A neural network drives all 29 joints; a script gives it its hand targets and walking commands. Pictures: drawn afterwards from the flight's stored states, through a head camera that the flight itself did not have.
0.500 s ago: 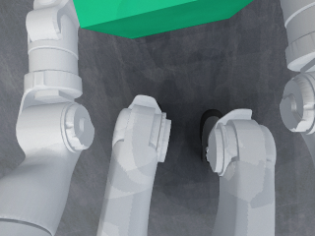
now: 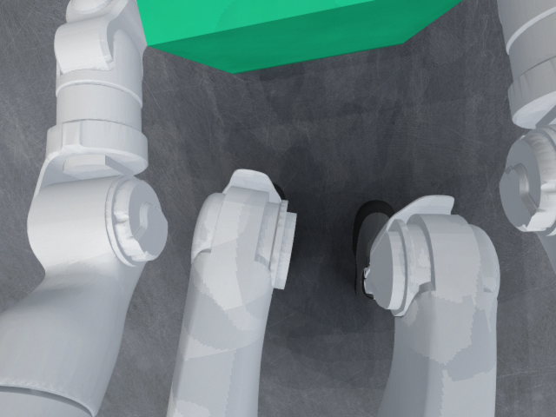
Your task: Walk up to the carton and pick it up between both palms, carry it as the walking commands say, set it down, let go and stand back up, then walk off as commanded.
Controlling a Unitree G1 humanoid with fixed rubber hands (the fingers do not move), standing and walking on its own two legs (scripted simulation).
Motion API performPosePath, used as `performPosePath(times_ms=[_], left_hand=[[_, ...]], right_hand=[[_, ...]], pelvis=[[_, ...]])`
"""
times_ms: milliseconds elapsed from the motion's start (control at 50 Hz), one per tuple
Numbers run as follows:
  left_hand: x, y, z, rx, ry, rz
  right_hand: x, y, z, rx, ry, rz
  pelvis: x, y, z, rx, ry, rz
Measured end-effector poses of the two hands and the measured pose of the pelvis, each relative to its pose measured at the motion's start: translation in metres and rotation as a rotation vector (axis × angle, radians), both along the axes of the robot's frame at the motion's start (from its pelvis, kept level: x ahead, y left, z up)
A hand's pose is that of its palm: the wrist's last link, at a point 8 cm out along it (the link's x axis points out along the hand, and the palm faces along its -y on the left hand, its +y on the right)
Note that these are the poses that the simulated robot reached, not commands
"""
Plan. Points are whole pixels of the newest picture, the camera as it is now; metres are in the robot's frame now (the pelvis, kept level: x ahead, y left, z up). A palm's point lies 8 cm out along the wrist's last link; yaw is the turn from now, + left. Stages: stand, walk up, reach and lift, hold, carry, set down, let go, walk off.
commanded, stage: set down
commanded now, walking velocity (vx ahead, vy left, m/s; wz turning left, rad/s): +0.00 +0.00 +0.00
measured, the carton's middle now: out of the picture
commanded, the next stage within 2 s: none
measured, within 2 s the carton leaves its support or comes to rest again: neither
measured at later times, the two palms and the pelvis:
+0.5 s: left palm out of the picture +0.51 +0.25 -0.17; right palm out of the picture +0.59 -0.10 -0.17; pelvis +0.01 +0.00 -0.01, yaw +0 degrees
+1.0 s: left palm out of the picture +0.52 +0.24 -0.19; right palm out of the picture +0.59 -0.10 -0.19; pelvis +0.01 +0.00 -0.01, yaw +0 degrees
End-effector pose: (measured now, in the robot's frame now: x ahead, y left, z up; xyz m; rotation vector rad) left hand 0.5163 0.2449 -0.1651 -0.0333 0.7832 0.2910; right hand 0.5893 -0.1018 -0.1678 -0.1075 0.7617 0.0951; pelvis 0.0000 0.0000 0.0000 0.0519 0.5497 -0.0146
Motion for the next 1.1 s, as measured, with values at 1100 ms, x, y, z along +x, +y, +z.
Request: performPosePath(times_ms=[1100], left_hand=[[0.005, 0.005, -0.025, 0.029, -0.022, 0.045]], right_hand=[[-0.002, -0.003, -0.033, -0.023, -0.025, 0.005]], pelvis=[[0.010, 0.004, -0.006, -0.011, 0.033, 0.017]])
